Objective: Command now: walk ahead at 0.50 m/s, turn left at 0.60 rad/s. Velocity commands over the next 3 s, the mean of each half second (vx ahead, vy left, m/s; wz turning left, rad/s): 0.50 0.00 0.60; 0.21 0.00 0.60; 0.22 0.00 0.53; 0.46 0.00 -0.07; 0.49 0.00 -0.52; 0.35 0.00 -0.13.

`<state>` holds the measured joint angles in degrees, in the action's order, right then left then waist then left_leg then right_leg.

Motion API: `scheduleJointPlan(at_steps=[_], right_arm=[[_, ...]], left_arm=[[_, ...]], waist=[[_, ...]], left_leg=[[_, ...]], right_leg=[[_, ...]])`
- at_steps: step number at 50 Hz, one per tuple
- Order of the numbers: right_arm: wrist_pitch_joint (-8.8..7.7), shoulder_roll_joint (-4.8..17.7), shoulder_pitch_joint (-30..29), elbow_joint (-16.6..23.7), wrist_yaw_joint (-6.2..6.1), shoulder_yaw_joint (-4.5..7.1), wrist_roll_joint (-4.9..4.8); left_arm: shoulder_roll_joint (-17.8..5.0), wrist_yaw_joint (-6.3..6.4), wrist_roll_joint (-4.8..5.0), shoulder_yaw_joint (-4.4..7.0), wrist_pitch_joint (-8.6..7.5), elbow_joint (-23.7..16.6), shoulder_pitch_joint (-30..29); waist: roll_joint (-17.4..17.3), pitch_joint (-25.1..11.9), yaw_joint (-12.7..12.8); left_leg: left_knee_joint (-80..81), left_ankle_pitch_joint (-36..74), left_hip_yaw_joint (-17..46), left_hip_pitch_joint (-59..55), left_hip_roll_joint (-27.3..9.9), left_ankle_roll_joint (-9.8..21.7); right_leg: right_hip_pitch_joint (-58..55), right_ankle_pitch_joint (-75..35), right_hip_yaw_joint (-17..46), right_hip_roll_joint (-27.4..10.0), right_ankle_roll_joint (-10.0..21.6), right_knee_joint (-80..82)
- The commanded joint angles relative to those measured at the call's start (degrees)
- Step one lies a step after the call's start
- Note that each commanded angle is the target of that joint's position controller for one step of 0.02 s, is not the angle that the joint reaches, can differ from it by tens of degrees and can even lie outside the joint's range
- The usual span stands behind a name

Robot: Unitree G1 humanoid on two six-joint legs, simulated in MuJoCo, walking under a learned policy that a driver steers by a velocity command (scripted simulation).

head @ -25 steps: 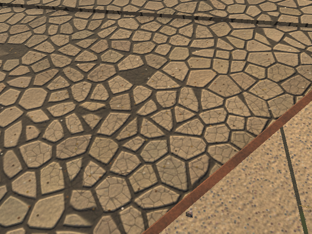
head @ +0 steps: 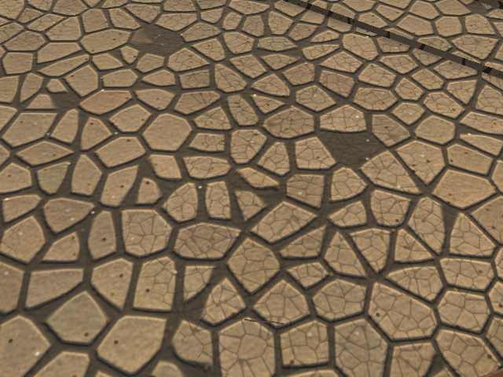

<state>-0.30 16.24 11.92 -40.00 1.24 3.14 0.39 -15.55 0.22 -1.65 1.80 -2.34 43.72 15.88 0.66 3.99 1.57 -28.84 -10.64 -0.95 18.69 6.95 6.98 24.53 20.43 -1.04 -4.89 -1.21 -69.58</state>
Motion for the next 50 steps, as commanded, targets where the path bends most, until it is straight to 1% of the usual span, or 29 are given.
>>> scheduleJointPlan(at_steps=[1, 4, 8, 10, 12, 14, 17, 18, 20, 22, 24, 25, 26, 27, 28, 29, 30, 31, 32, 33, 34, 35, 36, 37, 40, 43, 47, 49, 50], right_arm=[[-1.83, 6.6, 4.2, 2.0, -0.29, 1.70, -0.73], [-2.31, 8.6, 6.9, 0.7, -0.19, 2.25, -0.47], [-1.92, 9.1, 11.5, -0.5, -0.43, 2.43, -0.65], [-2.28, 9.6, 13.4, -0.4, -0.52, 2.53, 0.26], [-2.21, 9.3, 15.0, -0.4, -0.73, 2.45, 0.36], [-2.75, 10.8, 21.3, -2.7, -1.74, 3.08, 0.44], [-3.00, 11.8, 23.1, -3.1, -2.84, 3.66, 0.61], [-3.16, 11.3, 21.1, -2.9, -3.28, 3.69, 0.44], [-3.38, 9.7, 17.8, -2.6, -3.17, 3.17, 0.81], [-3.46, 8.7, 14.1, -1.9, -3.18, 2.78, 0.32], [-3.50, 9.0, 14.7, -2.6, -3.65, 2.77, 1.21], [-3.24, 8.9, 15.6, -3.8, -3.71, 2.68, 1.60], [-2.68, 9.4, 16.0, -4.6, -3.90, 2.80, 1.49], [-2.26, 9.2, 16.8, -5.4, -3.62, 2.85, 0.32], [-1.98, 4.9, 19.1, -6.2, -3.59, 2.19, -0.91], [-1.52, 2.2, 27.3, -5.0, -4.87, 1.73, -3.39], [-1.63, 4.9, 26.7, -3.6, -5.48, 1.32, -3.17], [-0.91, 5.8, 21.2, -4.2, -5.10, 1.37, -0.67], [-0.01, 6.9, 15.0, -3.7, -3.74, 1.67, 1.01], [0.96, 7.5, 10.0, -2.4, -2.18, 1.74, 2.12], [2.20, 5.9, 8.0, -1.5, -1.12, 1.39, 2.69], [2.76, 5.8, 6.1, -1.2, -0.49, 1.52, 2.30], [3.06, 5.1, 6.5, -1.6, -0.22, 1.34, 2.31], [2.75, 4.6, 3.9, -0.2, 0.36, 1.13, 1.71], [2.05, 1.3, 1.8, -0.3, 1.74, 0.03, 1.92], [1.93, -0.2, -2.7, 1.0, 2.47, -0.71, 1.51], [2.04, 0.7, -8.8, 3.7, 2.51, -0.64, 1.46], [1.41, 1.5, -9.0, 4.5, 2.15, -0.33, 1.30], [0.80, 1.7, -7.1, 4.2, 1.67, -0.13, 1.55]], left_arm=[[-6.9, 0.05, -1.13, 1.85, 1.53, -3.4, 3.5], [-5.2, -0.60, -0.83, 1.71, 2.34, -4.2, -0.2], [-4.8, -1.36, -0.91, 1.55, 2.38, -6.1, -8.5], [-6.4, -1.56, -0.70, 2.10, 2.01, -5.8, -9.5], [-7.0, -1.80, -0.83, 2.30, 1.57, -6.4, -12.5], [-9.0, -1.72, -0.82, 3.03, 0.77, -8.5, -18.5], [-9.1, -1.89, -1.36, 2.96, -0.16, -9.9, -23.6], [-8.8, -2.15, -1.26, 2.79, -0.45, -10.8, -24.5], [-6.6, -3.07, -0.31, 2.13, -0.53, -11.1, -25.1], [-4.9, -3.47, 0.72, 1.90, -0.46, -9.2, -20.0], [-6.1, -2.51, 0.96, 2.38, -0.64, -7.8, -16.4], [-6.9, -1.43, 1.09, 2.92, -0.95, -6.2, -12.6], [-7.6, -0.35, 0.40, 3.38, -1.69, -3.4, -5.9], [-9.4, 0.39, -0.61, 4.14, -2.30, -0.4, 3.2], [-11.0, 0.18, -2.00, 4.05, -3.00, 0.7, 9.2], [-12.0, -1.16, -1.96, 3.53, -3.24, -0.6, 14.3], [-15.2, -1.82, 0.11, 5.14, -2.45, -1.3, 12.8], [-12.3, -1.18, 0.21, 4.59, -1.99, -3.3, 6.7], [-7.3, -0.06, -0.28, 2.69, -1.26, -4.4, 0.5], [-6.0, 0.46, -0.36, 1.71, -1.48, -4.3, 0.2], [-6.9, 0.74, 0.12, 1.77, -1.68, -3.0, 1.0], [-7.4, 0.57, 0.80, 1.86, -2.07, -1.9, 0.9], [-7.6, 0.49, 0.84, 2.15, -2.46, -1.3, 0.8], [-7.5, 0.43, 1.25, 2.10, -2.70, -0.6, 0.8], [-4.6, 0.88, 1.56, 1.25, -1.94, 0.6, 1.7], [-4.7, 0.93, 1.80, 1.34, -0.85, 0.6, 1.7], [-7.5, 1.17, 1.14, 2.28, 1.08, 1.4, 5.3], [-8.5, 1.47, 0.69, 2.75, 2.06, 1.9, 6.9], [-9.0, 1.57, 0.67, 2.95, 2.49, 2.2, 7.5]], waist=[[-2.0, -5.8, 0.4], [-2.5, -4.5, -0.2], [-4.6, -2.7, -3.5], [-4.2, -4.3, -4.2], [-3.5, -3.4, -5.1], [-3.7, -1.4, -7.6], [-4.3, -0.3, -9.6], [-4.4, 1.3, -8.6], [-4.3, 2.8, -8.8], [-3.6, 0.8, -7.1], [-3.9, 0.8, -6.2], [-2.9, -0.6, -4.8], [1.0, -2.9, -2.0], [5.3, -6.6, 1.9], [9.9, -10.7, 2.2], [16.0, -22.6, -2.0], [18.7, -30.8, -0.7], [12.8, -25.1, -0.7], [6.9, -16.7, -1.6], [6.4, -12.0, -0.7], [7.1, -7.9, -1.6], [6.3, -4.5, -3.1], [7.9, -4.1, -3.4], [7.4, -2.7, -4.4], [7.8, -6.3, -4.4], [6.2, -6.3, -3.5], [5.6, -4.5, -0.4], [5.5, -4.4, 0.4], [4.1, -5.6, -0.4]], left_leg=[[14.3, 24.2, 19.0, -10.7, -15.4, 9.5], [16.8, 17.4, 17.8, -8.1, -12.9, 9.1], [17.0, 15.3, 19.1, -10.0, -11.9, 7.9], [15.2, 17.2, 20.9, -13.8, -13.3, 8.7], [13.4, 17.7, 22.9, -16.2, -13.8, 9.3], [11.2, 15.8, 28.4, -28.7, -16.4, 10.6], [7.9, 17.4, 31.2, -35.7, -17.7, 10.4], [7.8, 14.4, 30.5, -32.2, -16.6, 8.9], [7.5, 7.0, 27.7, -18.7, -12.0, 6.0], [5.6, 1.0, 26.1, -6.8, -9.1, 3.0], [-0.9, 1.9, 27.4, -10.5, -8.0, 1.8], [-8.3, 5.4, 26.9, -15.2, -6.7, 1.6], [-20.9, 8.2, 24.1, -15.4, -3.6, 0.2], [-36.1, 3.5, 20.4, -8.1, -1.1, -1.2], [-55.9, -32.8, 16.2, 8.1, 3.4, -2.5], [-73.6, -43.4, 13.0, 21.2, 2.7, -4.3], [-79.7, -34.5, 8.4, 28.1, 0.2, -4.9], [-79.5, -25.0, 5.5, 28.6, -2.4, -5.5], [-73.7, -19.6, 4.1, 26.3, -4.3, -5.6], [-71.5, -16.7, 4.5, 24.0, -5.6, -5.5], [-69.3, -16.1, 4.3, 21.9, -6.3, -5.2], [-59.2, -10.8, 6.6, 20.4, -7.4, -5.0], [-57.1, -8.7, 5.4, 18.5, -6.4, -5.2], [-46.5, -4.5, 5.5, 17.7, -6.7, -5.8], [-31.2, 3.0, 2.7, 14.5, -6.2, -5.6], [-20.0, 7.6, -0.3, 8.6, -6.4, -4.6], [-12.0, -0.7, -3.0, 6.2, -5.5, -3.1], [-7.5, -6.2, -3.1, 4.5, -4.9, -1.7], [-2.7, -5.6, -2.8, 0.9, -4.3, -0.8]], right_leg=[[7.9, -1.3, 2.7, -2.4, -1.1, 5.7], [9.2, -7.5, 1.9, -1.5, -1.8, 12.5], [12.4, -17.2, 2.0, -0.4, -1.7, 20.4], [13.8, -20.9, 2.9, -0.3, -0.7, 18.7], [15.8, -19.7, 3.5, 0.1, -0.4, 19.4], [29.2, -19.3, 7.3, -0.6, -0.5, 21.2], [35.4, -17.8, 9.1, -0.6, -0.6, 23.7], [32.3, -21.2, 11.0, -1.5, -0.8, 28.7], [17.8, -29.1, 7.5, 0.7, -0.9, 37.1], [-1.5, -36.8, 7.1, 1.6, -0.5, 41.3], [-5.0, -37.1, 9.3, -0.1, -0.2, 46.2], [-6.6, -37.9, 8.6, -0.5, -0.2, 49.9], [-13.2, -42.4, 5.6, 1.2, -0.7, 54.3], [-26.3, -45.3, 3.7, 0.6, -1.0, 53.0], [-41.6, -60.9, 8.8, -6.7, 0.3, 42.1], [-57.4, -94.6, 18.5, -21.5, 2.3, 24.0], [-57.9, -78.3, 30.7, -26.3, 9.3, 30.8], [-44.3, -53.1, 30.0, -23.8, 11.4, 39.4], [-31.0, -37.2, 24.3, -18.7, 9.5, 45.2], [-22.0, -39.9, 20.0, -18.2, 12.1, 45.9], [-15.0, -45.6, 16.9, -17.2, 12.8, 47.2], [-10.0, -43.5, 12.5, -14.8, 11.2, 50.0], [-8.4, -47.1, 10.3, -13.7, 11.2, 50.7], [-6.8, -45.5, 6.9, -11.9, 10.9, 52.7], [-13.1, -52.4, 1.5, -10.7, 11.4, 51.5], [-13.3, -49.1, -3.6, -9.9, 10.1, 50.6], [-17.0, -43.7, -4.4, -11.7, 9.3, 47.0], [-19.5, -42.2, -4.7, -12.2, 9.0, 41.6], [-19.5, -41.6, -5.7, -11.8, 8.2, 35.9]])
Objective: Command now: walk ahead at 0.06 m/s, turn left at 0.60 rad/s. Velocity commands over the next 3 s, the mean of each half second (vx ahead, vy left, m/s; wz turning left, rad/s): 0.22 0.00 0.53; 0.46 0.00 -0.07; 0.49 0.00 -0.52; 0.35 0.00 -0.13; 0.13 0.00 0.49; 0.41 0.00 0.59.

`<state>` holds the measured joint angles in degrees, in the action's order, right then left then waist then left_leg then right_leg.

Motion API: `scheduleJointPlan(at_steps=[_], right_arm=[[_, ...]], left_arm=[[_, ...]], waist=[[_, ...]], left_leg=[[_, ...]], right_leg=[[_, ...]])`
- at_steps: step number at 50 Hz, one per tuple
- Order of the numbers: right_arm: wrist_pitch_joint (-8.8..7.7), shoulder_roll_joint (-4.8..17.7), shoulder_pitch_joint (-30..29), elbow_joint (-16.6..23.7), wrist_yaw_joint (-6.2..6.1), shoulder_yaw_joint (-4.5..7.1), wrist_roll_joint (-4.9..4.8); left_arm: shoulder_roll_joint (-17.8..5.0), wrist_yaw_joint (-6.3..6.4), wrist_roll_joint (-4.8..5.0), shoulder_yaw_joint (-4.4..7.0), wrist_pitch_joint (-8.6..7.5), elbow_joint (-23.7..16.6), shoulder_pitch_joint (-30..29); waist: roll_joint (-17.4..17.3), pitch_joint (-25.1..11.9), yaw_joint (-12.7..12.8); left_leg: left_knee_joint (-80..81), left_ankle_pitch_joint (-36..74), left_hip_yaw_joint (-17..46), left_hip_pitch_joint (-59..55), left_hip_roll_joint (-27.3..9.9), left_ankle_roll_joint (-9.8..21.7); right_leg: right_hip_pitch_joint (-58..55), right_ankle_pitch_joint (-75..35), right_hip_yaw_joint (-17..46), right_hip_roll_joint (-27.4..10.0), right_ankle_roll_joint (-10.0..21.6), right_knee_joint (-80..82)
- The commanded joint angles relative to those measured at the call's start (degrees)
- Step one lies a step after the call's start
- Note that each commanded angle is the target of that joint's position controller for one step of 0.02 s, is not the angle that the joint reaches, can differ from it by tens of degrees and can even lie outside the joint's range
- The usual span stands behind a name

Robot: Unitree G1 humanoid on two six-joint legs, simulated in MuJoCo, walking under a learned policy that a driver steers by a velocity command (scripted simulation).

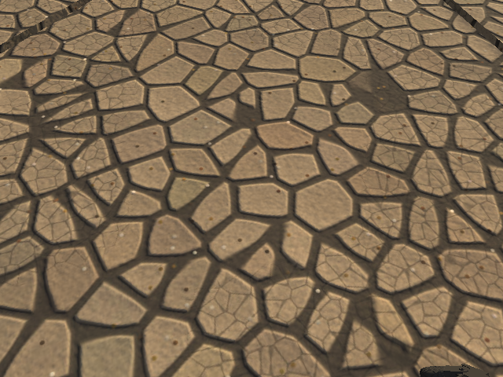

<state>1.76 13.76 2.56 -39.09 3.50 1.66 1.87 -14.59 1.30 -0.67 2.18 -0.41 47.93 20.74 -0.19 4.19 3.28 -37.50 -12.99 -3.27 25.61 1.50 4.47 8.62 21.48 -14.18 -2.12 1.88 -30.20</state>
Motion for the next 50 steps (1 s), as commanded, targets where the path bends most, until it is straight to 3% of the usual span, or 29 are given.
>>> scheduleJointPlan(at_steps=[1, 2, 3, 4, 5, 6, 8, 11, 16, 19, 21, 22, 23, 24, 25, 26, 28, 30, 35, 37, 39, 41, 43, 44, 45, 46, 47, 48, 50], right_arm=[[-2.03, 5.9, 6.4, 2.4, -1.41, 1.98, 0.68], [-2.34, 12.7, 10.8, 2.9, -2.25, 3.62, 1.03], [-1.02, 16.0, 13.9, 2.8, -2.55, 4.93, -1.58], [-0.46, 14.1, 16.2, 1.5, -2.81, 4.70, -2.87], [-0.08, 12.4, 12.5, 1.2, -3.22, 4.10, -2.33], [0.36, 10.3, 8.4, 1.4, -3.49, 3.51, -1.83], [0.56, 8.9, 5.1, 2.0, -3.40, 3.30, -1.29], [0.08, 10.6, 7.5, 1.3, -2.65, 4.13, -0.85], [-0.60, 12.4, 11.4, 0.1, -1.91, 5.06, -0.38], [-1.00, 11.9, 10.6, 0.2, -1.54, 4.90, -0.19], [-0.99, 10.3, 9.4, 0.1, -2.08, 4.52, -0.52], [-1.41, 7.5, 8.6, 0.6, -2.66, 3.82, -0.56], [-2.35, 1.1, 9.0, 2.1, -2.89, 2.12, -1.63], [-3.11, 5.3, 5.8, 3.0, -2.91, 2.78, -0.10], [-3.50, 7.2, 6.8, 2.2, -2.51, 3.40, 0.39], [-3.70, 8.0, 10.1, 0.2, -1.83, 3.64, 0.30], [-3.60, 8.2, 13.2, -2.6, -0.70, 3.73, 0.91], [-3.52, 6.8, 10.8, -2.3, -0.24, 3.15, 0.94], [-3.68, 4.1, -1.8, 0.5, 0.04, 1.27, 1.02], [-4.04, 2.8, -5.7, 1.4, 0.14, 0.52, 0.48], [-4.35, 3.1, -6.3, 1.3, -0.14, 0.31, 0.09], [-4.83, 4.0, -4.0, 0.7, -0.91, 0.51, -0.03], [-5.90, 6.0, 7.0, -2.9, -2.28, 1.39, 0.15], [-6.73, 9.7, 16.4, -4.9, -3.35, 2.53, 1.29], [-6.71, 15.4, 23.0, -5.2, -4.36, 3.72, 2.48], [-5.80, 15.5, 22.5, -5.8, -4.49, 4.04, 0.86], [-5.57, 10.9, 17.4, -5.3, -4.28, 2.81, 0.36], [-5.86, 7.2, 13.5, -5.1, -4.08, 1.94, 0.05], [-6.46, 4.2, 11.3, -5.7, -4.29, 1.09, -0.22]], left_arm=[[-10.5, 0.38, -0.53, 2.83, 0.72, -1.6, 4.6], [-8.3, -0.07, -0.71, 2.23, 0.76, -4.6, 6.7], [-6.8, -0.41, -0.49, 1.79, 1.69, -8.2, 1.5], [-8.3, -0.33, -1.45, 2.16, 2.67, -8.2, -2.7], [-6.9, -0.23, -0.47, 1.96, 2.93, -8.7, -4.4], [-6.3, 0.07, -0.32, 1.88, 2.94, -8.2, -4.6], [-7.1, -0.55, -1.71, 2.14, 3.12, -7.2, -1.7], [-6.4, -2.01, -1.67, 2.06, 2.88, -8.5, -4.7], [-5.6, -2.34, -1.36, 1.77, 1.42, -10.2, -10.2], [-5.4, -2.17, -0.48, 1.60, 0.47, -9.4, -7.6], [-4.6, -1.42, -0.32, 1.48, -0.38, -7.0, -0.9], [-6.6, -0.70, -0.77, 1.84, -1.09, -5.6, 4.3], [-12.5, -0.11, -1.81, 2.71, -1.75, -5.6, 7.7], [-16.2, 0.01, -2.55, 4.01, -1.65, -4.9, 5.1], [-13.4, -0.22, -1.82, 3.54, -1.79, -4.8, 1.8], [-11.0, -0.75, -0.96, 3.01, -2.18, -5.1, -1.7], [-8.6, -1.31, -0.40, 2.49, -2.93, -4.9, -3.2], [-7.2, -1.99, -0.16, 2.35, -3.68, -3.0, -0.6], [-6.0, -2.58, 0.44, 2.34, -4.19, 1.5, 6.7], [-6.9, -2.33, 0.16, 2.44, -4.18, 2.8, 9.0], [-8.3, -2.08, -0.23, 2.73, -3.88, 3.6, 10.0], [-8.8, -1.78, -0.43, 2.80, -3.37, 3.9, 9.5], [-8.8, -1.74, 0.15, 2.72, -3.25, 4.0, 7.3], [-7.5, -1.93, 0.78, 2.36, -3.58, 2.6, 5.6], [-0.5, -2.16, 1.84, 0.79, -3.74, -0.2, 7.6], [-5.7, -1.56, 0.95, 2.31, -2.99, 0.3, 8.2], [-6.9, -1.60, 0.31, 2.85, -2.44, 0.7, 5.5], [-4.8, -2.16, 0.15, 2.47, -2.40, 0.8, 3.3], [-3.8, -2.88, -0.95, 2.67, -1.26, 1.4, 2.7]], waist=[[0.4, -9.0, -4.0], [-11.0, -15.7, -4.1], [-14.3, -17.7, -6.9], [-4.4, -15.4, -8.0], [-4.9, -10.1, -6.2], [-3.5, -5.7, -3.7], [-5.8, -6.1, -1.5], [-6.3, -6.1, -2.7], [-6.5, -5.7, -4.7], [-7.3, -6.3, -3.4], [-4.4, -4.8, 1.1], [1.2, -4.0, 3.6], [14.5, -6.1, 3.9], [9.7, 1.7, 2.4], [5.5, 4.5, -0.8], [5.4, 4.4, -3.3], [7.9, 1.2, -4.2], [7.6, 0.7, -3.2], [7.1, 1.6, 0.8], [7.8, 1.5, 2.1], [8.1, 0.6, 1.9], [8.5, -0.5, 0.1], [5.7, -5.5, -5.7], [1.7, -12.2, -10.0], [-10.7, -21.3, -10.7], [-11.7, -21.9, -9.9], [-6.7, -12.9, -7.6], [-5.5, -6.7, -6.4], [-7.0, -2.5, -3.8]], left_leg=[[11.9, 5.3, 3.4, -14.1, -0.3, 3.3], [11.3, 28.4, 22.6, -27.0, -16.2, 8.3], [14.2, 40.9, 37.8, -31.0, -25.5, 18.9], [14.7, 36.2, 32.0, -29.5, -22.5, 18.2], [16.2, 31.8, 27.4, -23.3, -19.5, 16.6], [18.2, 25.3, 23.5, -17.5, -15.1, 13.3], [21.3, 6.6, 20.7, -11.1, -9.4, 10.3], [25.4, -14.1, 24.7, -9.8, -8.0, 10.4], [25.4, -21.0, 29.5, -8.2, -8.3, 9.9], [24.0, -22.6, 29.2, -3.2, -7.5, 8.5], [19.1, -26.3, 27.1, 6.1, -4.4, 6.0], [10.5, -27.1, 23.3, 13.7, -0.5, 3.1], [-8.6, -21.9, 12.4, 19.0, 7.5, -0.3], [-14.9, -14.1, 13.1, 25.1, 6.9, 0.0], [-17.2, -8.6, 16.3, 23.8, 4.2, 0.3], [-17.7, -4.7, 15.9, 21.7, 3.5, -0.3], [-20.4, 0.5, 12.9, 17.1, 3.1, -1.7], [-20.9, 3.8, 11.1, 17.2, 1.9, -2.4], [-8.0, 8.8, 2.6, 16.0, -3.0, -4.4], [-1.9, 7.3, 0.7, 12.0, -2.4, -4.9], [1.8, 3.8, -0.4, 7.5, -1.1, -4.2], [5.1, 1.7, -0.5, 0.7, 0.3, -2.9], [11.9, 4.4, 0.3, -16.8, 1.5, -0.7], [13.3, 0.5, 8.4, -31.4, -6.5, 1.5], [16.1, -7.1, 30.6, -48.0, -24.9, 5.3], [20.9, -8.8, 41.5, -42.2, -28.3, 8.1], [21.4, -10.4, 33.1, -35.5, -24.9, 6.9], [23.6, -5.8, 25.3, -28.5, -21.5, 5.9], [26.5, 2.9, 15.5, -21.2, -17.1, 3.5]], right_leg=[[-0.3, -38.1, 5.3, -13.0, 2.4, -12.7], [11.4, -11.5, 2.4, -8.5, -1.1, -28.9], [25.9, 19.6, 7.4, 3.3, -3.2, -38.3], [27.8, 16.1, 14.3, 0.2, -3.8, -41.3], [28.1, 11.7, 15.0, -0.2, -3.9, -40.7], [26.6, 7.2, 15.9, -1.2, -4.0, -36.2], [20.6, 1.8, 14.9, -1.0, -4.1, -31.2], [20.7, 0.5, 14.8, 0.1, -4.6, -24.7], [17.6, -0.5, 15.2, 1.8, -4.4, -14.9], [7.9, 1.2, 13.6, 3.6, -2.4, -7.8], [-5.9, -3.3, 12.3, 4.1, -0.3, 3.7], [-13.0, 3.7, 18.3, -1.1, 0.9, 9.9], [-15.8, 23.9, 40.7, -17.5, 3.8, 20.5], [-7.0, 31.4, 53.5, -22.0, 7.3, 25.9], [-3.6, 28.8, 49.8, -20.0, 7.5, 24.9], [-3.3, 22.0, 43.2, -16.1, 5.9, 24.0], [-2.7, 10.0, 32.6, -10.8, 4.4, 23.5], [-3.2, 2.7, 28.1, -9.4, 5.4, 23.5], [-5.9, -14.0, 23.5, -8.3, 7.6, 22.6], [-6.0, -22.7, 23.0, -8.4, 7.9, 20.4], [-6.5, -29.4, 23.5, -9.1, 8.0, 17.4], [-5.7, -33.8, 25.1, -10.1, 7.5, 14.2], [-1.8, -42.3, 22.8, -7.4, 5.5, 2.5], [6.6, -33.5, 20.1, -4.2, 4.1, -10.2], [23.5, -1.1, 14.9, 2.8, 2.1, -28.8], [27.9, 8.4, 17.1, 4.1, 3.0, -37.4], [29.7, 4.5, 18.9, 0.6, 3.8, -39.3], [29.5, 0.6, 18.2, -1.2, 3.6, -37.4], [26.3, -2.6, 17.3, -2.8, 2.4, -34.4]])
Over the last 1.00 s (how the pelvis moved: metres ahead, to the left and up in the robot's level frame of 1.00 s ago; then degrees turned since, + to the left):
0.49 -0.06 -0.11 35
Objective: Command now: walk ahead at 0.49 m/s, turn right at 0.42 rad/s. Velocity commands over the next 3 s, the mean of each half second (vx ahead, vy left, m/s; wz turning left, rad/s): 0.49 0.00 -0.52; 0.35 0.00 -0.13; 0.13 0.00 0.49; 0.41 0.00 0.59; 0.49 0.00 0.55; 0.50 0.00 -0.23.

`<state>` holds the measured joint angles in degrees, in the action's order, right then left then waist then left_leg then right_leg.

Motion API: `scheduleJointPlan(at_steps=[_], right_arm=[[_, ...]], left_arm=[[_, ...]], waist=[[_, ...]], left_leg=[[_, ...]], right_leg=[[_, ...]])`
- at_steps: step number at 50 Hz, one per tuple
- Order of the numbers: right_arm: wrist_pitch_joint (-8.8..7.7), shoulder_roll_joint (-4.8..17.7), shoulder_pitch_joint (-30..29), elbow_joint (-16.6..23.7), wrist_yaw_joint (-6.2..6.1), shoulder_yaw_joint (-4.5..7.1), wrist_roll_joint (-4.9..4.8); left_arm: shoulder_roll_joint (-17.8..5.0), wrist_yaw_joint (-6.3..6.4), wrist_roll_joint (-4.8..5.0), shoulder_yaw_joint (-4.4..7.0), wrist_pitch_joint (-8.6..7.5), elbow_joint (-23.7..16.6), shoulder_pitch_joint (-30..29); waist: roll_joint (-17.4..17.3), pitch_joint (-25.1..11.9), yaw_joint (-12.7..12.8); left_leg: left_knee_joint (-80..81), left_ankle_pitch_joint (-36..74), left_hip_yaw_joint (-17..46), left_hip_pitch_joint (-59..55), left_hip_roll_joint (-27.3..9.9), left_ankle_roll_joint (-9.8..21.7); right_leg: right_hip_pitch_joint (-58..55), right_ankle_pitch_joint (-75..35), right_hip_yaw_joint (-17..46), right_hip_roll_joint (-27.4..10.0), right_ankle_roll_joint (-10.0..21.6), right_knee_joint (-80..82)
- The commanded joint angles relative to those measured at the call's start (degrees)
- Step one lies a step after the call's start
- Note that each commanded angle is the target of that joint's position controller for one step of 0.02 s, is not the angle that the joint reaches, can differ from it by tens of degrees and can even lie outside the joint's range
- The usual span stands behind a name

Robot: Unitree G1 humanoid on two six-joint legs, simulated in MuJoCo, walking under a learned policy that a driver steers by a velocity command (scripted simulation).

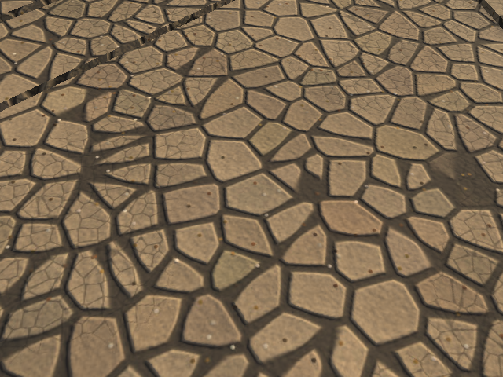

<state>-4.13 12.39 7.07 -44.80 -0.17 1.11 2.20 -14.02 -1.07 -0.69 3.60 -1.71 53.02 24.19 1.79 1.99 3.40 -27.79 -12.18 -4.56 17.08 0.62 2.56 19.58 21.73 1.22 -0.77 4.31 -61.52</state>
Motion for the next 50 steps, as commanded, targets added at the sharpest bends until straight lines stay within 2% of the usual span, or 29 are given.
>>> scheduleJointPlan(at_steps=[1, 4, 8, 11, 14, 16, 17, 18, 19, 20, 21, 22, 23, 24, 25, 27, 29, 31, 34, 37, 40, 42, 44, 45, 46, 47, 48, 49, 50], right_arm=[[-0.99, 5.4, 7.0, -0.4, -0.72, 1.60, -0.67], [-2.34, 6.1, 8.9, -2.1, -0.76, 2.03, -1.40], [-2.49, 5.5, 10.3, -3.8, -0.73, 2.06, -1.21], [-2.53, 7.3, 11.4, -4.7, -0.73, 2.53, -1.19], [-1.93, 9.0, 14.2, -6.2, -1.01, 3.03, -1.06], [-1.22, 10.5, 14.8, -6.7, -1.26, 3.34, -0.82], [-0.69, 11.5, 15.1, -7.0, -1.42, 3.56, -0.70], [0.02, 12.3, 15.4, -7.1, -1.49, 3.75, -0.61], [0.52, 12.4, 15.4, -6.7, -1.46, 3.65, -0.70], [0.40, 8.4, 17.1, -4.3, -0.95, 2.60, -1.28], [-0.23, 6.5, 15.4, -0.3, 0.02, 2.44, -1.46], [-0.73, 10.1, 8.1, 1.0, 0.24, 3.03, -0.87], [-1.46, 8.8, 7.0, 1.3, 0.44, 2.51, -1.56], [-1.71, 8.2, 8.1, 0.4, 0.29, 2.37, -1.45], [-1.01, 8.0, 8.5, 0.3, 0.18, 2.36, -0.41], [1.07, 7.3, 10.9, -0.3, 0.45, 2.23, 0.81], [2.26, 6.5, 9.6, 0.4, 0.76, 2.11, 0.79], [2.62, 6.4, 4.8, 2.1, 0.91, 2.08, 0.64], [2.44, 6.1, 0.0, 2.8, 1.34, 1.80, 0.32], [1.81, 5.0, -3.4, 3.5, 1.56, 1.17, -0.34], [1.22, 4.7, -4.6, 3.1, 1.52, 0.75, -0.90], [0.87, 5.8, -1.7, 2.0, 1.39, 1.05, -0.79], [0.12, 8.0, 8.2, -1.6, 0.85, 1.99, -0.52], [-0.63, 9.1, 13.9, -3.3, 0.52, 2.43, -0.29], [-0.90, 13.8, 19.6, -3.7, 0.06, 3.44, 0.15], [-0.12, 17.1, 16.7, -2.9, 0.40, 4.29, -0.92], [0.70, 14.1, 14.5, -1.9, 1.04, 4.15, -3.58], [1.29, 11.5, 10.0, -0.8, 1.00, 3.66, -3.49], [2.04, 8.9, 6.9, -0.1, 0.85, 2.96, -2.95]], left_arm=[[-3.6, -0.91, -1.21, 1.19, 0.72, -3.4, -0.5], [-2.5, -1.74, -1.15, 1.16, 1.53, -5.2, -5.0], [-1.7, -2.70, -1.20, 0.43, 1.57, -8.4, -13.8], [-1.4, -3.46, -1.20, -0.40, 1.38, -10.9, -20.2], [-2.5, -3.68, -1.53, -0.46, 1.39, -12.7, -23.5], [-3.4, -3.31, -1.73, -0.14, 1.37, -12.9, -22.6], [-4.2, -2.93, -1.84, 0.21, 1.35, -12.3, -20.0], [-5.2, -2.54, -1.85, 0.81, 1.04, -10.9, -14.5], [-7.1, -1.77, -2.27, 1.86, 0.52, -7.9, -5.3], [-13.5, -0.74, -2.79, 3.79, 0.48, -6.9, 0.7], [-18.2, -0.56, -0.94, 4.71, 0.94, -8.4, -1.9], [-16.6, -0.19, -0.06, 4.48, 1.53, -8.2, -2.1], [-13.8, 0.36, 0.11, 3.74, 1.40, -7.7, -4.9], [-10.9, 0.58, 0.03, 2.98, 1.04, -7.7, -7.1], [-9.5, 0.81, 0.36, 2.44, 0.58, -7.6, -8.9], [-8.4, 0.61, 0.61, 1.96, -0.53, -8.0, -9.8], [-9.6, 0.33, 0.83, 2.23, -1.33, -7.4, -8.1], [-10.2, 0.36, 0.73, 2.38, -1.45, -7.0, -5.8], [-8.3, 0.45, 0.69, 1.65, -1.85, -5.5, -2.2], [-7.7, 0.98, 0.38, 0.95, -2.31, -4.0, -0.2], [-7.2, 1.56, -0.30, 0.22, -2.16, -2.9, 0.4], [-7.5, 2.13, -0.76, -0.01, -2.07, -2.5, -1.1], [-8.9, 2.84, -0.73, 0.31, -1.97, -2.6, -3.8], [-9.9, 2.99, -0.24, 0.54, -1.98, -3.0, -5.2], [-8.8, 3.28, 0.18, 0.11, -2.33, -5.4, -4.7], [-3.8, 2.90, 1.53, -0.54, -1.79, -5.0, 4.9], [-7.2, 2.89, -0.82, -0.37, -0.78, -3.6, 3.1], [-7.6, 2.61, -1.05, -0.11, -0.36, -4.5, -2.2], [-7.4, 2.42, -1.32, -0.17, -0.08, -5.2, -5.0]], waist=[[-8.7, -0.2, -3.2], [-7.5, 0.4, -2.3], [-6.8, 2.6, -2.9], [-6.4, 3.7, -4.0], [-5.3, 4.1, -4.8], [-5.8, 2.2, -4.1], [-6.5, 0.0, -2.8], [-6.5, -3.3, -0.5], [-4.1, -8.5, 3.5], [4.2, -15.0, 4.6], [12.8, -19.5, 1.7], [3.3, -14.7, 3.9], [0.4, -7.5, 1.7], [-2.6, -3.3, -1.1], [-2.6, -1.8, -3.1], [-1.9, -3.2, -5.0], [-1.5, -2.9, -5.2], [-0.6, -1.0, -3.8], [0.9, 0.5, -1.5], [0.8, 0.6, -0.1], [2.2, -0.2, 0.7], [3.2, -0.5, -1.1], [2.6, -3.3, -5.7], [0.5, -5.6, -8.9], [-6.0, -12.1, -9.6], [-16.9, -19.6, -3.0], [-7.4, -20.1, -3.8], [-4.8, -12.1, -3.7], [-2.3, -7.4, -2.9]], left_leg=[[17.3, 5.9, 13.9, -11.6, -15.3, 5.3], [19.1, 13.3, 8.1, -12.0, -15.3, 6.1], [19.9, 17.0, 0.6, -11.6, -13.9, 6.1], [19.9, 18.9, -3.3, -11.2, -14.1, 5.5], [17.2, 25.7, -5.4, -16.9, -15.8, 4.8], [10.3, 41.8, -7.5, -21.0, -16.1, 3.9], [4.2, 49.8, -8.4, -22.4, -16.1, 3.7], [-5.1, 52.9, -9.0, -22.1, -15.9, 3.4], [-18.9, 46.1, -10.1, -16.4, -14.6, 2.0], [-38.4, 21.0, -10.4, 1.0, -11.2, -0.5], [-54.9, -19.3, -2.0, 19.8, 1.4, -3.2], [-55.8, -14.5, 6.5, 26.0, -1.9, -2.5], [-51.9, -8.7, 6.5, 26.2, -4.7, -1.9], [-45.6, -6.1, 6.4, 22.5, -6.7, -1.7], [-42.2, -5.8, 6.8, 18.9, -7.5, -2.2], [-39.1, -5.5, 6.4, 14.3, -7.4, -3.4], [-35.3, -3.5, 5.5, 15.0, -7.1, -4.5], [-30.4, 0.8, 5.0, 18.2, -7.1, -5.5], [-21.0, 8.7, 4.3, 21.1, -7.4, -5.2], [-13.6, 12.7, 2.1, 18.5, -5.6, -3.5], [-8.3, 13.7, 0.5, 13.4, -2.7, -1.4], [-5.9, 10.0, 0.9, 9.2, -0.7, 0.6], [-0.8, 8.4, 1.3, 0.9, 2.2, 2.9], [4.8, 18.4, 3.0, -6.6, 0.8, 4.1], [0.5, 44.9, 16.3, -18.9, -11.3, 7.4], [-1.0, 72.3, 34.7, -31.1, -24.7, 19.5], [2.2, 61.9, 34.3, -27.3, -21.8, 19.3], [4.6, 49.9, 28.8, -19.9, -18.6, 18.0], [7.5, 40.9, 25.6, -13.9, -15.4, 15.7]], right_leg=[[14.6, -3.9, 1.4, -4.0, -0.5, -3.0], [17.8, -8.7, 0.8, -4.3, -1.6, -1.4], [20.2, -17.7, -1.1, -4.6, -2.8, 8.0], [15.7, -22.2, -4.2, -3.9, -1.6, 18.3], [14.1, -18.4, -6.9, -2.5, 0.8, 23.2], [10.5, -12.8, -9.3, 0.6, 3.1, 24.9], [6.8, -9.4, -10.4, 2.7, 4.4, 25.4], [0.6, -7.2, -10.6, 5.1, 5.9, 27.1], [-12.0, -8.3, -8.9, 6.3, 7.8, 31.4], [-28.7, 1.6, 10.3, -7.1, 12.6, 33.8], [-37.5, -0.1, 42.6, -19.9, 20.2, 44.1], [-35.2, -4.6, 37.5, -18.3, 18.6, 46.1], [-27.6, -10.8, 29.1, -17.1, 17.0, 45.9], [-20.2, -18.3, 23.5, -13.9, 14.2, 46.3], [-15.2, -23.7, 19.4, -10.9, 12.6, 46.7], [-11.5, -29.6, 15.6, -8.2, 12.3, 47.5], [-9.8, -29.3, 14.0, -6.6, 12.3, 48.6], [-9.6, -25.7, 14.5, -5.7, 11.6, 50.1], [-13.8, -27.4, 12.3, -5.6, 9.2, 51.5], [-17.2, -47.4, 7.1, -5.4, 5.9, 48.3], [-19.3, -53.4, 4.2, -5.6, 4.0, 46.1], [-20.9, -58.3, 3.7, -7.0, 3.4, 42.7], [-22.7, -64.2, 2.7, -6.8, 2.2, 32.0], [-20.3, -57.3, 0.8, -4.5, 1.1, 21.8], [-10.6, -33.5, -2.4, 0.2, -0.5, 4.1], [5.0, 13.3, -2.4, 9.6, -2.8, -13.1], [6.7, 9.7, 2.8, 5.7, -2.8, -14.9], [9.3, 6.6, 2.9, 4.0, -3.3, -15.0], [10.0, 4.3, 2.6, 2.1, -3.8, -11.9]])
Over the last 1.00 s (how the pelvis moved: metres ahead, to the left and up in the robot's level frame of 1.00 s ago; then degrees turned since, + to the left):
0.27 0.06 0.01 10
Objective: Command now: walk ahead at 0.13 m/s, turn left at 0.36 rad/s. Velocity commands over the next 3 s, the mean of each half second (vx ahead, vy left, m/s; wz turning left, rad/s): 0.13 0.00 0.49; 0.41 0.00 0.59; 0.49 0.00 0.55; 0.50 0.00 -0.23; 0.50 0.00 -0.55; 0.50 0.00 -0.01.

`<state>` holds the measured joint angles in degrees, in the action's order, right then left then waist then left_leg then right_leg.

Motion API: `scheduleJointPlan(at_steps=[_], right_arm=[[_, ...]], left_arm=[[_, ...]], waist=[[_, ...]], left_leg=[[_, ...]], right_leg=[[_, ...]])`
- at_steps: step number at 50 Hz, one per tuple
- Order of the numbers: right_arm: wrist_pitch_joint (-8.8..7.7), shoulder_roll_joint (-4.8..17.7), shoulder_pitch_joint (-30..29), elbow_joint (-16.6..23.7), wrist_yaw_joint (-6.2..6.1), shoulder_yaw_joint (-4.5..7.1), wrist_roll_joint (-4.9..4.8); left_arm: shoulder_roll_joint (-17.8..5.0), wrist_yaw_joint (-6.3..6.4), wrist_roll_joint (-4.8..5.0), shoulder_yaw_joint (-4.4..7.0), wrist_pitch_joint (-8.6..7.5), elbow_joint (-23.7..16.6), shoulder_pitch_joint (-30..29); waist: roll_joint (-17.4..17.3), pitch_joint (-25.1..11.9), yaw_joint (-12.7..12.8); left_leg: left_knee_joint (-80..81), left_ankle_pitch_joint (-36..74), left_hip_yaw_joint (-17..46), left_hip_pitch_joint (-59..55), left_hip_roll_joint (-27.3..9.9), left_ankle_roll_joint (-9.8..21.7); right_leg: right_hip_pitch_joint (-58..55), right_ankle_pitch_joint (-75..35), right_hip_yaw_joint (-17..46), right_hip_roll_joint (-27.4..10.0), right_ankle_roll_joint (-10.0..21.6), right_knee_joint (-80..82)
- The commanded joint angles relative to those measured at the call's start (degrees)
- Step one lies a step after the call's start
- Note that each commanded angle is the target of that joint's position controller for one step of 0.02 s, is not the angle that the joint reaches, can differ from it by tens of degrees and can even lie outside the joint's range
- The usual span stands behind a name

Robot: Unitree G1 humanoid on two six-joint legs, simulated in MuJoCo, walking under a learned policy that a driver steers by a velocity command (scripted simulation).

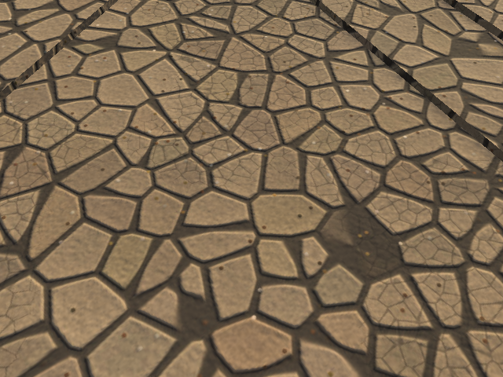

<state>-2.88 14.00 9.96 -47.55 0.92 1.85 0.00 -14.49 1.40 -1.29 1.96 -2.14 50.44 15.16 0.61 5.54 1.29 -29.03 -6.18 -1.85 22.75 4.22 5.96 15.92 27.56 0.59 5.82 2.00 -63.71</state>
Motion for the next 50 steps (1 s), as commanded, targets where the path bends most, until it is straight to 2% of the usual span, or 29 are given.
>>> scheduleJointPlan(at_steps=[1, 2, 4, 6, 11, 15, 16, 19, 21, 22, 23, 24, 25, 26, 27, 28, 30, 32, 35, 40, 43, 44, 45, 46, 47, 48, 49, 50], right_arm=[[1.26, 6.6, 3.6, 2.5, -0.59, 2.02, -0.67], [1.70, 6.6, 3.7, 2.1, -0.80, 2.08, -0.45], [2.01, 8.3, 4.3, 2.0, -0.70, 2.74, 0.19], [2.37, 9.6, 4.3, 2.3, -0.72, 3.35, 0.43], [3.92, 10.5, 5.6, 2.8, -1.10, 4.20, 0.67], [4.59, 10.9, 6.5, 2.9, -1.26, 4.75, 1.01], [4.66, 11.1, 7.1, 2.8, -1.23, 4.91, 0.99], [4.99, 11.4, 5.9, 3.1, -0.81, 5.23, 1.48], [5.23, 11.4, 3.7, 3.5, -0.32, 5.45, 1.60], [5.43, 11.1, 1.3, 4.1, -0.27, 5.52, 1.31], [5.31, 9.7, -0.6, 4.9, -0.56, 5.30, 0.93], [4.89, 5.1, 3.1, 4.9, -0.85, 4.40, 0.08], [3.94, 5.0, 1.4, 6.7, -0.78, 3.99, 0.45], [3.49, 10.0, -1.1, 6.6, -0.37, 4.81, 2.02], [3.27, 10.0, 0.9, 5.6, 0.59, 5.01, 2.09], [3.30, 9.5, 3.4, 4.4, 1.24, 4.86, 2.14], [3.66, 8.7, 4.1, 3.7, 2.18, 4.56, 2.44], [3.68, 7.4, 0.5, 5.0, 2.65, 3.94, 2.33], [3.70, 6.9, -4.1, 6.3, 3.21, 3.44, 2.33], [3.20, 4.8, -11.1, 8.9, 4.26, 2.01, 2.29], [2.90, 3.6, -16.2, 11.4, 4.85, 0.88, 2.33], [2.89, 3.5, -16.3, 11.8, 4.77, 0.69, 2.39], [2.86, 3.7, -14.9, 11.6, 4.47, 0.67, 2.47], [2.80, 4.5, -12.3, 11.0, 3.96, 0.93, 2.56], [2.53, 5.6, -6.8, 9.6, 3.42, 1.47, 2.58], [1.97, 7.4, 2.4, 6.9, 2.79, 2.43, 2.82], [1.76, 11.1, 12.3, 3.9, 1.69, 4.00, 3.21], [2.01, 17.2, 12.2, 4.7, 0.62, 5.37, 2.63]], left_arm=[[-6.9, -0.25, -0.88, 1.50, 1.11, -3.4, 2.2], [-6.2, -0.38, -0.92, 1.32, 2.14, -3.6, 2.9], [-5.2, -0.27, -0.71, 1.07, 3.38, -3.7, 3.4], [-5.1, -0.05, -0.62, 1.06, 3.97, -4.2, 2.0], [-6.1, 0.59, -0.40, 1.43, 4.71, -6.3, -4.5], [-6.1, 0.98, 0.16, 1.32, 4.27, -7.4, -6.9], [-6.2, 0.85, 0.03, 1.23, 3.94, -7.6, -6.7], [-6.5, 0.39, 0.16, 0.95, 2.64, -8.3, -6.5], [-6.3, 0.50, 0.83, 0.71, 1.66, -7.8, -3.0], [-5.9, 0.82, 1.10, 0.65, 1.21, -6.7, 1.2], [-7.3, 1.56, 0.82, 1.08, 0.80, -5.5, 5.5], [-12.6, 2.52, 0.51, 2.19, 0.60, -5.6, 6.1], [-17.7, 2.61, -0.89, 3.29, 0.67, -7.4, 2.0], [-14.7, 2.32, -1.04, 3.05, 0.61, -7.2, -1.3], [-11.4, 1.85, -0.40, 2.18, 0.14, -7.6, -3.2], [-9.7, 1.30, -0.12, 1.74, -0.37, -8.0, -4.3], [-8.8, 0.85, 0.21, 1.51, -1.17, -7.6, -2.3], [-8.7, 0.10, -0.06, 1.73, -1.91, -6.0, 2.5], [-8.6, -0.57, -0.14, 2.05, -2.42, -4.1, 7.6], [-7.8, -0.79, -0.05, 1.87, -2.79, -2.3, 9.9], [-8.2, -0.52, -0.07, 1.82, -2.75, -0.6, 12.0], [-8.4, -0.38, -0.12, 1.84, -2.57, -0.1, 12.2], [-8.9, -0.21, -0.09, 1.84, -2.40, 0.3, 11.7], [-9.9, 0.05, 0.01, 1.98, -2.22, 0.7, 11.7], [-10.8, 0.30, 0.11, 2.11, -1.91, 1.1, 11.9], [-11.3, 0.48, 0.45, 2.06, -1.67, 1.1, 11.5], [-10.6, 0.24, 0.30, 1.76, -1.77, -0.2, 10.4], [-2.5, -1.38, 0.38, 0.02, -2.23, -4.5, 12.0]], waist=[[-1.6, -8.3, -0.4], [-2.9, -8.0, 0.4], [-3.7, -9.5, 0.6], [-4.4, -9.8, 0.2], [-6.7, -8.2, -2.6], [-7.0, -7.6, -3.7], [-7.1, -8.8, -3.8], [-8.4, -8.3, -3.2], [-8.3, -7.3, -0.8], [-7.6, -6.2, 2.1], [-5.6, -4.5, 4.7], [7.5, -6.1, 2.7], [12.1, -4.3, 1.8], [3.6, -0.1, -0.6], [3.5, -0.5, -2.3], [4.3, -1.1, -3.2], [6.7, -1.0, -2.3], [5.5, 0.0, -0.1], [5.2, 0.6, 2.4], [6.0, 1.5, 3.8], [6.6, 1.9, 4.8], [7.0, 1.5, 4.3], [7.4, 0.4, 2.9], [8.1, -1.8, 1.2], [8.3, -5.5, -1.6], [7.6, -11.0, -5.8], [3.6, -16.7, -10.3], [-12.0, -22.9, -6.2]], left_leg=[[10.6, 31.0, 20.7, -15.3, -16.7, 10.7], [11.8, 27.1, 19.1, -11.8, -14.7, 9.5], [12.4, 22.5, 18.3, -9.2, -12.9, 8.6], [13.4, 14.4, 19.0, -8.0, -11.9, 8.0], [16.0, -9.5, 25.4, -9.1, -10.6, 5.7], [15.3, -11.7, 29.6, -11.2, -10.7, 5.5], [15.7, -16.2, 30.8, -11.8, -10.4, 5.9], [16.9, -26.2, 34.3, -9.4, -9.6, 6.8], [16.8, -28.8, 35.0, -3.8, -8.1, 5.8], [15.9, -30.4, 33.7, 1.6, -5.8, 3.7], [12.5, -33.1, 30.1, 8.5, -1.8, -0.3], [-6.3, -33.6, 20.2, 14.7, 3.5, -3.2], [-18.1, -24.2, 11.5, 22.8, 7.8, -4.2], [-22.9, -15.9, 12.6, 22.2, 1.1, -4.5], [-25.2, -12.1, 12.1, 19.4, 0.7, -4.8], [-28.4, -9.7, 11.0, 18.5, 0.5, -5.5], [-33.7, -7.4, 8.3, 19.4, -1.0, -6.1], [-34.7, -5.2, 7.7, 23.0, -2.6, -6.5], [-32.1, -3.6, 6.8, 26.1, -3.8, -7.0], [-20.6, -1.2, 1.4, 23.6, -5.0, -6.5], [-12.2, -3.0, -3.7, 19.2, -5.0, -4.2], [-9.7, -4.6, -5.0, 16.7, -4.3, -2.9], [-7.5, -6.3, -6.5, 12.0, -2.7, -1.4], [-6.5, -8.7, -8.1, 6.6, -0.3, 0.3], [-5.4, -10.0, -8.5, -0.4, 1.9, 2.1], [-1.6, -7.4, -6.7, -13.2, 3.0, 4.2], [1.2, -10.8, 2.0, -28.8, -2.6, 6.8], [3.4, -16.0, 31.9, -46.8, -22.1, 13.9]], right_leg=[[13.2, -2.7, 3.0, -5.7, -2.1, -6.8], [10.8, -3.8, 2.6, -6.0, -2.8, -4.3], [8.7, -4.9, 1.8, -5.3, -3.8, -1.7], [9.5, -5.8, 1.7, -5.5, -4.4, 1.4], [13.9, -7.6, 3.0, -6.0, -5.3, 8.8], [14.2, -6.5, 4.1, -5.1, -4.9, 13.6], [13.0, -5.6, 4.0, -4.8, -4.6, 14.9], [7.9, -1.6, 3.3, -2.9, -3.4, 20.7], [-1.0, 0.0, 3.0, -1.3, -1.4, 29.1], [-8.9, -3.4, 2.4, -1.0, 0.0, 37.8], [-17.3, -5.8, 3.1, -3.0, 1.2, 47.4], [-22.7, 6.3, 16.8, -16.4, 2.6, 53.7], [-18.5, 16.4, 36.4, -29.0, 7.6, 59.8], [-12.1, 15.4, 32.4, -27.4, 8.2, 59.0], [-10.2, 11.3, 27.0, -23.9, 7.0, 58.2], [-10.9, 6.2, 21.5, -20.9, 5.7, 58.0], [-11.4, 0.4, 13.9, -18.0, 5.0, 58.1], [-14.2, -5.7, 10.5, -18.0, 5.2, 57.7], [-18.5, -14.5, 6.5, -18.2, 5.3, 56.8], [-20.4, -31.9, -1.0, -18.4, 5.0, 54.8], [-21.4, -39.7, -4.3, -19.5, 4.8, 52.8], [-21.9, -44.5, -5.7, -19.8, 4.6, 51.2], [-21.7, -54.5, -7.6, -19.7, 4.0, 48.0], [-21.7, -67.2, -9.1, -19.9, 3.7, 43.0], [-21.4, -75.9, -10.2, -20.2, 3.6, 34.8], [-16.7, -73.2, -11.3, -20.3, 2.8, 23.5], [-4.8, -56.7, -12.1, -19.1, 1.4, 8.3], [19.9, 0.4, -10.9, -9.9, -1.8, -11.8]])
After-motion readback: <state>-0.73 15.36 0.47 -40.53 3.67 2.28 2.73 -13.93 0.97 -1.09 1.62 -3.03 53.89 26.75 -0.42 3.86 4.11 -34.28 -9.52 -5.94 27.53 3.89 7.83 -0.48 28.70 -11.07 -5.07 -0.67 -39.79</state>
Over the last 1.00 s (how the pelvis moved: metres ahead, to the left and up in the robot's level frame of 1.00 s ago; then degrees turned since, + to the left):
0.49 -0.11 -0.01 -19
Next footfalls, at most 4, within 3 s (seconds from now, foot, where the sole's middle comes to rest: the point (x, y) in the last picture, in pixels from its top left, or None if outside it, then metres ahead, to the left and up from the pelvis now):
0.48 right None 0.13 -0.12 -0.76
0.98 left None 0.30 0.21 -0.76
1.50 right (143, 294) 0.65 0.33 -0.76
1.98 left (32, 289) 0.65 0.64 -0.76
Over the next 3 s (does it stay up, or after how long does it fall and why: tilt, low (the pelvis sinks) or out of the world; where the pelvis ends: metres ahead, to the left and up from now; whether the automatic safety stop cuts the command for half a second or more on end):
stays up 1.09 0.70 0.00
